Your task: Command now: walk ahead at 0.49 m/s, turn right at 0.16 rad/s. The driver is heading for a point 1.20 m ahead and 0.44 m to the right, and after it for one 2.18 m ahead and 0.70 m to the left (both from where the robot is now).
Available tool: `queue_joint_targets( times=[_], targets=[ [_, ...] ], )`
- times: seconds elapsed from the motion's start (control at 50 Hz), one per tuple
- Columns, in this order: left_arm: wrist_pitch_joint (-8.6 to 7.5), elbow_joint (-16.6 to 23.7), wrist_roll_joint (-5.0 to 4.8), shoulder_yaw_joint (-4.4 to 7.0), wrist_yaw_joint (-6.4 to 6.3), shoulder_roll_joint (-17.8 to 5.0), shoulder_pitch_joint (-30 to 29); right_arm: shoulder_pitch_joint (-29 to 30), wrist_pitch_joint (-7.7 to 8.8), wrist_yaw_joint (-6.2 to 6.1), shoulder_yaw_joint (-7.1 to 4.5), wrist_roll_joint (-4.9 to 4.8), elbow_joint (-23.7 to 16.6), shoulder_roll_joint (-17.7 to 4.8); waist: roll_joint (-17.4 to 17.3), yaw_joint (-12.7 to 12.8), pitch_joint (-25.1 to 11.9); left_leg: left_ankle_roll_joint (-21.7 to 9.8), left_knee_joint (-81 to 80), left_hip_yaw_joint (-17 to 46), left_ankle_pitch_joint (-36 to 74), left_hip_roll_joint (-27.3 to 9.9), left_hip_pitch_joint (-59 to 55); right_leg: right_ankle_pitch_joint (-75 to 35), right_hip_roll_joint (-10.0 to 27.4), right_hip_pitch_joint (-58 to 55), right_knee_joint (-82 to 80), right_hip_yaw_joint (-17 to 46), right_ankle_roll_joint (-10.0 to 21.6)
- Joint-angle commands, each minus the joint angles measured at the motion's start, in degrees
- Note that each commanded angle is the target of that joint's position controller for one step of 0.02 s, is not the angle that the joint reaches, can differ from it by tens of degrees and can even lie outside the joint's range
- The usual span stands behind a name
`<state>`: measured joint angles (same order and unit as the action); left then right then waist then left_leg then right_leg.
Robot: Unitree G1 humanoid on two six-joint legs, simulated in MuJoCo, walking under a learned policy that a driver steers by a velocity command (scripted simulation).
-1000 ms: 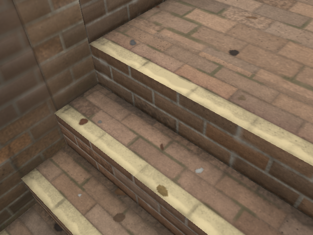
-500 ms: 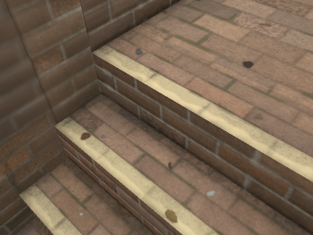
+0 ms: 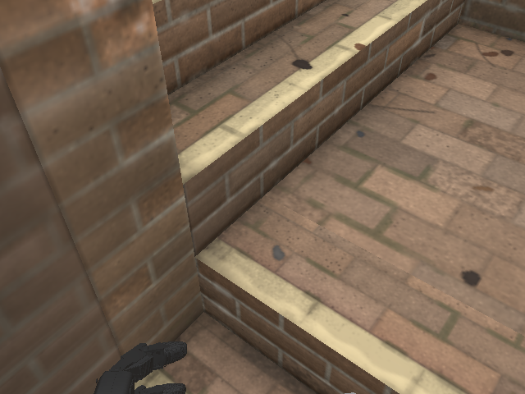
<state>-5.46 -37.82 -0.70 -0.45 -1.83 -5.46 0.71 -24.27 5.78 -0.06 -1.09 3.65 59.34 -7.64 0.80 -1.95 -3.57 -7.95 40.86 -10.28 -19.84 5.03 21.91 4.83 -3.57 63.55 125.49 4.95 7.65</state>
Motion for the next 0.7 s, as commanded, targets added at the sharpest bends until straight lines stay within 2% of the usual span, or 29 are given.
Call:
queue_joint_targets(
  times=[0.02,0.04,0.06,0.08,0.1,0.12,0.14,0.16,0.2,0.24,0.28,0.3,0.32,0.36,0.38,0.4,0.42,0.44,0.46,0.48,0.5,0.54,0.56,0.6,0.62,0.64,0.66,0.68,0.7],
  targets=[
    [2.58,0.51,-1.14,-2.42,-2.11,5.98,2.74,-0.66,3.32,0.65,1.76,-0.85,0.50,0.52,-3.45,3.20,8.64,5.06,-23.18,17.13,3.70,-14.47,2.49,2.79,-1.18,14.71,18.74,0.72,1.30],
    [3.49,0.20,-0.06,-2.19,-2.74,4.07,-0.12,-6.17,2.29,-0.09,2.93,-0.02,2.62,2.60,7.38,0.78,10.42,9.91,-17.83,15.00,14.88,-13.95,-1.08,1.31,-2.13,18.09,19.12,3.63,1.55],
    [4.58,1.55,0.45,-2.97,-2.82,5.56,-3.00,-8.77,1.68,-0.03,3.37,-0.97,3.33,2.58,8.21,1.43,12.24,13.24,-18.23,11.50,19.87,-12.69,-0.43,2.04,-2.44,19.15,11.38,1.68,0.62],
    [5.09,2.83,0.37,-3.26,-2.77,4.44,-5.35,-8.74,1.71,-0.61,3.33,-1.29,3.14,2.18,6.01,1.15,12.13,15.43,-20.09,7.85,23.75,-10.99,3.18,-0.31,-2.79,13.41,1.13,-2.18,-0.59],
    [5.56,3.57,0.59,-3.26,-2.08,4.20,-8.58,-10.56,2.09,-1.85,3.09,-1.91,3.50,1.39,2.04,0.29,9.87,13.66,-23.71,9.09,31.25,-12.98,2.13,-2.16,-1.91,9.00,-6.07,-5.03,-1.86],
    [6.46,4.00,0.05,-3.06,-1.59,2.76,-10.14,-12.56,2.71,-2.85,2.14,-2.62,3.54,-1.56,-3.38,-1.13,8.11,11.50,-30.63,10.08,40.72,-15.07,-1.00,1.41,-2.54,5.54,-11.82,-12.43,-1.99],
    [6.62,4.40,0.85,-2.49,-1.53,3.11,-14.43,-17.73,3.09,-4.60,1.29,-3.12,5.76,-3.52,-5.41,-3.48,7.25,10.41,-31.05,12.80,55.50,-17.92,-12.59,6.46,-1.22,10.98,-9.38,-13.07,-2.10],
    [7.09,4.80,0.53,-2.94,-1.03,5.08,-14.66,-21.81,2.91,-5.99,0.19,-3.59,7.61,-5.71,-6.47,-3.88,5.50,10.10,-29.92,11.71,62.31,-19.34,-25.26,9.56,-0.11,17.70,-8.75,-13.34,-1.19],
    [7.89,1.93,0.30,-3.05,-0.46,6.43,-11.95,-24.76,1.78,-8.24,-0.21,-3.81,8.50,-5.48,-8.43,-2.01,0.12,10.95,-24.42,4.70,83.27,-19.73,-40.08,14.91,-1.74,18.58,-9.61,-12.92,1.80],
    [8.92,-0.34,-1.20,-3.20,-0.52,4.44,-8.11,-16.63,1.30,-8.67,-0.53,-4.02,4.03,-6.04,-9.87,2.75,-0.87,10.39,-24.21,-2.14,96.12,-19.42,-33.55,22.49,-0.87,3.92,-20.76,-15.50,3.27],
    [11.33,-0.40,0.01,-2.79,-0.98,1.35,-6.63,-13.12,1.61,-9.31,-0.46,-5.05,1.55,-6.12,-9.44,5.63,-0.96,9.32,-22.94,-4.31,110.42,-21.41,-25.86,29.45,-2.72,-13.84,-36.28,-19.88,3.70],
    [12.47,-1.31,0.37,-2.04,-0.74,-0.77,-2.68,-11.58,1.34,-9.51,-0.86,-4.70,-0.27,-7.88,-11.88,7.08,-3.14,8.23,-18.15,-3.17,112.98,-22.64,-26.03,34.17,-4.33,-20.39,-43.63,-19.43,4.06],
    [12.65,-3.21,1.83,-1.08,-0.38,-3.09,3.20,-7.75,0.96,-8.72,-1.71,-4.46,-3.61,-11.10,-13.83,8.63,-5.04,8.39,-11.69,-1.90,114.79,-23.01,-25.36,35.76,-5.51,-27.27,-50.28,-18.20,4.23],
    [11.55,-3.83,2.74,1.39,-0.73,-8.60,11.29,-2.23,0.46,-5.81,-3.95,-4.80,-9.76,-15.01,-13.72,9.86,-6.72,7.22,5.45,1.45,104.71,-21.90,-19.61,35.38,-7.03,-40.54,-67.32,-14.43,5.14],
    [10.06,-6.96,1.81,2.65,-0.72,-8.57,17.28,4.48,-0.31,-4.33,-4.53,-4.54,-15.49,-14.37,0.02,13.72,-1.92,8.13,32.29,1.05,54.88,-10.12,8.56,25.47,-3.91,-55.84,-82.34,-0.82,13.29],
    [8.78,-5.79,1.30,4.01,-1.35,-11.96,9.78,11.25,-0.52,-3.67,-3.68,-1.26,-21.58,-11.14,14.07,10.82,1.27,10.30,62.92,15.77,1.40,-3.25,27.12,28.13,8.43,-50.28,-96.36,31.19,20.17],
    [6.93,-2.86,1.92,3.55,-1.39,-9.67,8.54,18.31,-0.77,-2.85,-1.40,0.21,-26.80,-4.12,5.51,11.26,8.59,8.82,81.81,26.24,-11.28,-2.68,34.39,31.05,12.78,-34.30,-93.04,40.24,20.17],
    [5.51,-2.71,3.59,3.37,-2.17,-8.63,5.65,14.98,-0.94,-2.54,-0.46,0.78,-27.59,-0.57,-3.14,4.54,13.69,5.02,79.16,30.21,-10.71,-7.34,34.63,30.12,14.00,-23.71,-88.31,35.34,14.28],
    [4.65,-5.13,5.62,3.62,-2.91,-8.46,7.80,8.65,-0.82,-2.35,0.05,0.76,-27.52,0.12,-8.92,-0.55,13.10,3.71,73.89,26.73,-6.90,-7.22,34.24,31.30,13.69,-22.16,-88.71,30.28,9.66],
    [3.58,-7.61,5.82,3.61,-2.97,-8.40,12.15,6.91,-1.27,-2.52,0.42,1.32,-28.12,0.25,-10.26,-1.33,10.58,4.81,74.72,22.25,-2.43,-6.11,36.61,27.97,11.17,-27.09,-89.36,25.83,8.15],
    [2.80,-8.46,5.06,3.59,-2.55,-8.82,13.05,6.22,-2.25,-2.68,0.67,1.15,-27.60,0.48,-8.99,-1.96,10.22,6.38,76.73,17.97,2.97,-5.55,38.36,24.68,9.98,-28.65,-89.78,21.75,8.20],
    [1.75,-8.36,3.73,3.73,-1.43,-10.19,14.45,14.38,-2.87,-3.48,1.28,-0.38,-31.89,0.66,-2.73,-0.15,11.23,7.24,80.93,15.75,2.98,-6.36,42.85,19.15,9.78,-29.94,-94.16,19.54,9.41],
    [1.33,-8.43,2.92,4.50,-1.33,-11.64,15.58,19.77,-3.49,-3.75,1.39,-0.45,-34.80,-0.21,-0.09,1.06,13.29,7.17,74.41,18.03,-2.15,-8.84,44.19,16.09,8.95,-29.85,-95.79,17.77,8.45],
    [-0.41,-9.13,2.91,5.59,-2.22,-14.46,21.66,31.80,-3.29,-2.94,1.84,0.77,-40.71,-3.25,0.30,6.01,10.80,6.11,61.29,19.10,-7.67,-12.48,46.38,13.02,7.79,-37.36,-96.56,18.61,5.94],
    [-0.25,-8.64,3.42,5.81,-2.61,-15.85,22.32,33.72,-3.18,-2.00,2.69,-0.04,-41.87,-3.77,-1.59,6.27,9.19,6.35,45.57,13.03,-6.66,-12.82,42.69,8.13,7.31,-41.14,-99.16,16.77,5.92],
    [0.92,-6.15,3.58,6.20,-2.80,-15.17,18.20,30.98,-2.35,-1.42,3.50,-1.94,-40.71,-3.39,-3.69,3.72,3.93,6.59,26.61,10.73,-3.52,-13.48,20.18,6.33,6.45,-32.06,-101.60,14.56,4.74],
    [1.47,-5.68,2.70,5.96,-2.88,-13.99,14.74,14.50,-2.31,-2.54,1.81,-4.54,-35.63,-3.88,-3.28,-3.71,-6.00,7.95,19.52,6.07,7.94,-8.99,-11.51,-12.61,2.81,-24.30,-92.85,10.63,2.80],
    [0.11,-5.16,1.66,6.67,-1.34,-16.73,8.91,-4.78,-2.22,-3.58,-0.81,-6.52,-29.64,-7.95,-5.29,-14.80,-17.32,6.55,9.17,5.71,26.71,-8.43,-35.23,-25.11,-0.48,-22.98,-76.50,7.71,-0.07],
    [-1.10,-2.77,1.44,7.03,0.72,-16.23,-3.42,-24.98,-2.63,-4.98,-3.51,-7.43,-22.40,-12.57,-8.94,-29.33,-20.82,4.77,-12.00,5.16,49.74,-11.15,-49.97,-6.32,-7.92,-20.10,-52.84,3.36,-3.90]
  ],
)
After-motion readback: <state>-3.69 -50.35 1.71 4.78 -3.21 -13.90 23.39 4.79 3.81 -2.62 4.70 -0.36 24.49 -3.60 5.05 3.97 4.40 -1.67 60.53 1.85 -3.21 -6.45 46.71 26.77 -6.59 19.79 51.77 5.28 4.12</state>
